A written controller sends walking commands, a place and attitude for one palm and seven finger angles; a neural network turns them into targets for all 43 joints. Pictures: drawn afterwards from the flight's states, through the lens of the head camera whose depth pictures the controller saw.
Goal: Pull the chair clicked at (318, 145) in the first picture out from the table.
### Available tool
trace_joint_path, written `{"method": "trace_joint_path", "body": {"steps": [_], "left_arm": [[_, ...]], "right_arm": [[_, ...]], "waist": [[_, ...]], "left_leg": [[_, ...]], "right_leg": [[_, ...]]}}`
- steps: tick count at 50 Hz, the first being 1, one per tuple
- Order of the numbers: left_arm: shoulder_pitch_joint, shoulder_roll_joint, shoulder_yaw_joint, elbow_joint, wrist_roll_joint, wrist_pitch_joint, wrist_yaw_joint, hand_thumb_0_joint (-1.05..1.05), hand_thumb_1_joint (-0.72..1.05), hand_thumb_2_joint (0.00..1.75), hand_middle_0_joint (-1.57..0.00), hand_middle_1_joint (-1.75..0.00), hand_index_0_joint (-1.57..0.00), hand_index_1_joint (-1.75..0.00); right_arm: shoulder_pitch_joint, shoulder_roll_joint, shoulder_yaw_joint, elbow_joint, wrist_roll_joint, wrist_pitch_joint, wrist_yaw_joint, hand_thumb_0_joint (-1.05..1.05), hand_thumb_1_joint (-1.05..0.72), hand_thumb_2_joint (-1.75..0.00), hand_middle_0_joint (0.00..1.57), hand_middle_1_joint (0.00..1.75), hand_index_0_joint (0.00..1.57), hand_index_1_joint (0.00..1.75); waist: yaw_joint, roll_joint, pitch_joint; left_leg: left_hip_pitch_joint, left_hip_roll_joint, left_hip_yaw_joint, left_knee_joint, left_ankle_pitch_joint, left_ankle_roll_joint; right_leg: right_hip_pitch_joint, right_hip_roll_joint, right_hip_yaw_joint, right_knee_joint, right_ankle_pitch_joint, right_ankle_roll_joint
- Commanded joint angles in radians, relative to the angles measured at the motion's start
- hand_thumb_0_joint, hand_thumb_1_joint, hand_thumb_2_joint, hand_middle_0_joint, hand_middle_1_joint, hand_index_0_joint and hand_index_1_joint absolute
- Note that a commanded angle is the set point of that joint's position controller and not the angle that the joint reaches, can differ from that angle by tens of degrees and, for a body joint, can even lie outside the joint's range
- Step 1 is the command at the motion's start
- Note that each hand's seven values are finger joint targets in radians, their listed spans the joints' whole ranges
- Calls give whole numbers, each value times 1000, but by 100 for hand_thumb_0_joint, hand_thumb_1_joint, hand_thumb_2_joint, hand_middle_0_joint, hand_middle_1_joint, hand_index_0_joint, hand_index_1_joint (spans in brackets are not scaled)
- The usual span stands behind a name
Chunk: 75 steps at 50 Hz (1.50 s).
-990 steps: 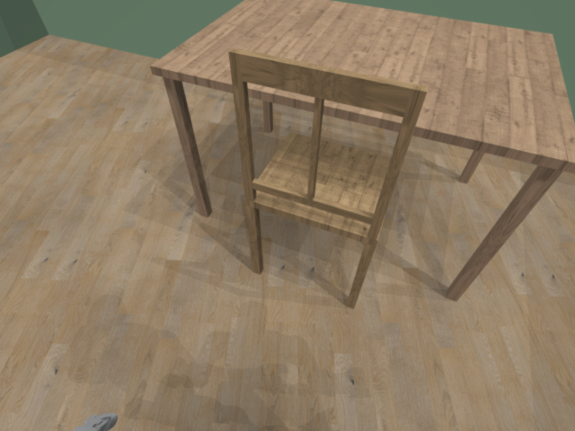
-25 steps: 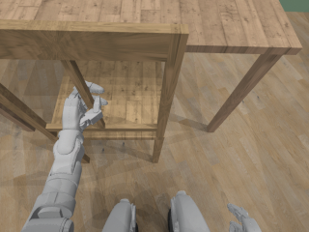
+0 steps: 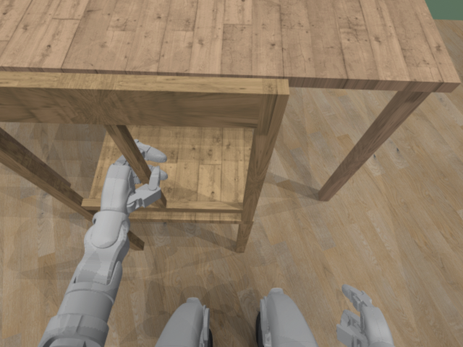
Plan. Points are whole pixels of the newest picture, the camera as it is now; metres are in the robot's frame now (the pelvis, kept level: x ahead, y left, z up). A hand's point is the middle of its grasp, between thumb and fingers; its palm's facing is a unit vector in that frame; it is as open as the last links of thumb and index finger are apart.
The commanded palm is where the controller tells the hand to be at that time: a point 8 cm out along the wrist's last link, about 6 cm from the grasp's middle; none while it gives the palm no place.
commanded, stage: step backward, pulling the chair out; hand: left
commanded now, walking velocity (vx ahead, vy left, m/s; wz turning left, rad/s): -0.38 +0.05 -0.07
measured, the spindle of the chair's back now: (144, 173) +0.40 +0.16 +0.00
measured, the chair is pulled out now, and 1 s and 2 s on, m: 0.05 0.16 0.26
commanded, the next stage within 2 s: none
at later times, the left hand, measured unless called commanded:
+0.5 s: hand (159, 199) +0.35 +0.12 +0.01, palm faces -0.05 -0.99 -0.16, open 4.9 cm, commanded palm +0.32 +0.17 +0.01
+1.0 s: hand (167, 255) +0.26 +0.10 +0.01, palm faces -0.11 -0.98 -0.16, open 4.9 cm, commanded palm +0.26 +0.15 +0.01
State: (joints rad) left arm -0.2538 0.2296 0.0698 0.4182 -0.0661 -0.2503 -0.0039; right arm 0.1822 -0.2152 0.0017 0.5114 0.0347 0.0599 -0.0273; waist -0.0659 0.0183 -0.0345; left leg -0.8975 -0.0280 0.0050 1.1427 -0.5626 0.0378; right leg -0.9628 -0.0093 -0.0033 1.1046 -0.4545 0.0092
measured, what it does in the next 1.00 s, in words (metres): rises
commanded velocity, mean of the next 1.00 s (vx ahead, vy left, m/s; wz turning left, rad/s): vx -0.38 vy -0.04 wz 0.05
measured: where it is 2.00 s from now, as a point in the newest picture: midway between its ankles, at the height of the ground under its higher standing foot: outside the picture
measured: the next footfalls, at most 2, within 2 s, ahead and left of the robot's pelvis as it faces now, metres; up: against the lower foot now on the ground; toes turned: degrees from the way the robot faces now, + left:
left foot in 1.46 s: -0.12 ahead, +0.17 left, +0.00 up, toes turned -2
right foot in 1.98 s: -0.11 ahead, -0.11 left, +0.00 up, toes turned -6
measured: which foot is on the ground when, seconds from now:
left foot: down 0.00-1.00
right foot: down 0.00-1.00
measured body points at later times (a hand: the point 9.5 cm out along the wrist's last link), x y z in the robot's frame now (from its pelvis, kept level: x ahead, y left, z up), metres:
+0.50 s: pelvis +0.00 +0.01 +0.08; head +0.08 -0.01 +0.52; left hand +0.35 +0.17 +0.02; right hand +0.04 -0.26 -0.05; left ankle -0.01 +0.10 -0.65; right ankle +0.04 -0.12 -0.65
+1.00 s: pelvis -0.06 +0.01 +0.08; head -0.01 +0.00 +0.52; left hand +0.26 +0.15 +0.02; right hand +0.01 -0.26 -0.04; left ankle -0.01 +0.10 -0.65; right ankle +0.01 -0.12 -0.65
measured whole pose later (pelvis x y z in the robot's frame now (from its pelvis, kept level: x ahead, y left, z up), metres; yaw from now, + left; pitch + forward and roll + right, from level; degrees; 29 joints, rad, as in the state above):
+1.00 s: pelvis -0.06 +0.01 +0.08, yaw -5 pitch +2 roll +1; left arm -0.30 0.14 -0.04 0.91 -0.06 -0.21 0.10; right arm 0.24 -0.26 0.00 0.64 0.06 0.10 -0.12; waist -0.05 0.00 0.07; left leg -0.38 -0.02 0.11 0.53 -0.20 0.05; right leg -0.47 -0.03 0.01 0.60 -0.24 -0.01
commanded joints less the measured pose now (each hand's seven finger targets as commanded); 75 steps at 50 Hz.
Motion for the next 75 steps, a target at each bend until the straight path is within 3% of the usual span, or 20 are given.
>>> {"method": "trace_joint_path", "body": {"steps": [1, 4, 8, 12, 15, 19, 25, 30, 36, 39, 42, 46, 50, 55, 58, 61, 65, 70, 73, 75], "left_arm": [[-163, 160, 37, -130, 42, 37, 84, 0, 90, 90, -50, -145, -50, -145], [-244, 136, 2, 50, 41, 64, 105, 0, 90, 90, -50, -145, -50, -145], [-317, 131, -13, 169, 56, 45, 105, 0, 90, 90, -50, -145, -50, -145], [-297, 109, -18, 241, 63, 30, 91, 0, 90, 90, -50, -145, -50, -145], [-245, 109, -4, 260, 59, 16, 81, 0, 90, 90, -50, -145, -50, -145], [-216, 112, 0, 257, 60, -6, 76, 0, 90, 90, -50, -145, -50, -145], [-208, 155, 23, 269, 58, -21, 85, 0, 90, 90, -50, -145, -50, -145], [-239, 169, 8, 295, 51, -31, 106, 0, 90, 90, -50, -145, -50, -145], [-252, 161, -13, 335, 50, -24, 123, 0, 90, 90, -50, -145, -50, -145], [-271, 129, -45, 321, 53, -22, 123, 0, 90, 90, -50, -145, -50, -145], [-275, 95, -76, 307, 54, -22, 120, 0, 90, 90, -50, -145, -50, -145], [-329, 63, -95, 286, 48, -12, 122, 0, 90, 90, -50, -145, -50, -145], [-383, 75, -81, 308, 51, -10, 122, 0, 90, 90, -50, -145, -50, -145], [-405, 79, -75, 362, 61, -24, 122, 0, 90, 90, -50, -145, -50, -145], [-383, 94, -61, 368, 56, -40, 124, 0, 90, 90, -50, -145, -50, -145], [-365, 140, -37, 394, 61, -46, 133, 0, 90, 90, -50, -145, -50, -145], [-340, 156, -6, 393, 70, -10, 136, 0, 90, 90, -50, -145, -50, -145], [-290, 111, -43, 364, 60, 25, 131, 0, 90, 90, -50, -145, -50, -145], [-296, 40, -89, 258, 59, 29, 116, 0, 90, 90, -50, -145, -50, -145], [-275, 10, -103, 217, 61, 29, 99, 0, 90, 90, -50, -145, -50, -145]], "right_arm": [[120, -128, -48, -124, 39, 34, -65, 0, -90, -90, 20, 30, 20, 30], [118, -143, -37, -73, 39, 57, -82, 0, -90, -90, 20, 30, 20, 30], [136, -151, -43, -24, 32, 58, -101, 0, -90, -90, 20, 30, 20, 30], [139, -148, -57, 5, 16, 61, -86, 0, -90, -90, 20, 30, 20, 30], [109, -150, -65, 2, 3, 56, -70, 0, -90, -90, 20, 30, 20, 30], [87, -156, -64, 2, -7, 52, -63, 0, -90, -90, 20, 30, 20, 30], [101, -162, -74, 15, -2, 48, -84, 0, -90, -90, 20, 30, 20, 30], [105, -159, -69, 39, 13, 41, -92, 0, -90, -90, 20, 30, 20, 30], [85, -162, -63, 48, 28, 41, -82, 0, -90, -90, 20, 30, 20, 30], [70, -165, -55, 50, 30, 29, -84, 0, -90, -90, 20, 30, 20, 30], [49, -176, -48, 35, 33, 25, -93, 0, -90, -90, 20, 30, 20, 30], [11, -169, -38, 16, 24, 23, -100, 0, -90, -90, 20, 30, 20, 30], [48, -161, -46, 46, 13, 8, -100, 0, -90, -90, 20, 30, 20, 30], [30, -170, -52, 76, 12, -12, -100, 0, -90, -90, 20, 30, 20, 30], [47, -151, -51, 78, 13, -28, -97, 0, -90, -90, 20, 30, 20, 30], [82, -141, -58, 100, 16, -41, -87, 0, -90, -90, 20, 30, 20, 30], [42, -152, -49, 102, 14, -51, -73, 0, -90, -90, 20, 30, 20, 30], [68, -162, -40, 117, 15, -42, -75, 0, -90, -90, 20, 30, 20, 30], [49, -187, -61, 63, 2, -25, -89, 0, -90, -90, 20, 30, 20, 30], [57, -159, -71, 43, 1, -11, -74, 0, -90, -90, 20, 30, 20, 30]], "waist": [[-11, 34, -503], [-23, -105, -347], [-11, 73, -349], [5, 189, -360], [26, 213, -326], [31, 174, -270], [15, 60, -319], [5, 35, -338], [7, -68, -289], [7, -57, -281], [20, 61, -268], [38, 192, -194], [31, 77, -210], [35, 71, -154], [30, -44, -211], [24, -182, -233], [46, -154, -280], [12, -104, -260], [32, 132, -243], [34, 92, -308]], "left_leg": [[400, 65, -40, -356, 454, -18], [364, 85, -45, -445, 337, -14], [574, 152, -69, -532, 736, -23], [766, 218, -110, -559, 1064, -37], [793, 256, -124, -607, 1065, -31], [731, 265, -99, -636, 967, -34], [689, 227, -50, -621, 781, -51], [662, 155, -4, -598, 508, -56], [614, 73, 8, -573, 191, -47], [647, 96, -10, -661, 272, -32], [657, 178, -57, -762, 401, -4], [545, 288, -156, -864, 306, 49], [630, 288, -115, -750, 504, 48], [519, 266, -120, -751, 259, 28], [563, 187, -63, -645, 189, 0], [629, 59, 3, -429, 110, -51], [494, 36, -82, -313, 52, -61], [619, 53, -44, -638, 223, -60], [636, 264, -214, -756, 655, 29], [690, 286, -145, -706, 781, 23]], "right_leg": [[537, -74, 93, -304, 582, -42], [600, -115, 122, -401, 608, -25], [603, -95, 87, -429, 746, -14], [561, -50, 55, -448, 512, -16], [576, -30, 37, -468, 376, -22], [643, -54, 54, -504, 516, -35], [724, -109, 111, -535, 797, -52], [743, -171, 176, -610, 776, -63], [734, -254, 237, -789, 511, -56], [721, -207, 162, -781, 405, -40], [695, -90, 60, -669, 327, -2], [658, -30, 24, -436, 141, -21], [657, -46, 47, -479, 281, -21], [648, -61, 73, -502, 197, -41], [622, -124, 166, -621, 196, -56], [565, -292, 347, -844, 120, -118], [779, -371, 340, -782, 493, -173], [790, -288, 178, -697, 550, -105], [739, -73, 17, -465, 489, 5], [776, -54, 9, -466, 488, 4]]}}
